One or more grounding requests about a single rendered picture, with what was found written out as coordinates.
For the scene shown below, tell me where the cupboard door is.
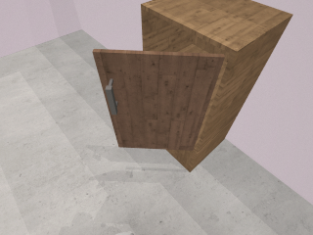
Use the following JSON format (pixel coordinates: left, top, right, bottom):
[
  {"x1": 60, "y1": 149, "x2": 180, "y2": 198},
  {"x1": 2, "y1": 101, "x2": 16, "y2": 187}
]
[{"x1": 92, "y1": 49, "x2": 225, "y2": 151}]

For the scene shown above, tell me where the handle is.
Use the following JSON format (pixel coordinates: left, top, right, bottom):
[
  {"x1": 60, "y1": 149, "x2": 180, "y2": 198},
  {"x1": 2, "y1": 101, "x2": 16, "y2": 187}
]
[{"x1": 105, "y1": 78, "x2": 118, "y2": 115}]

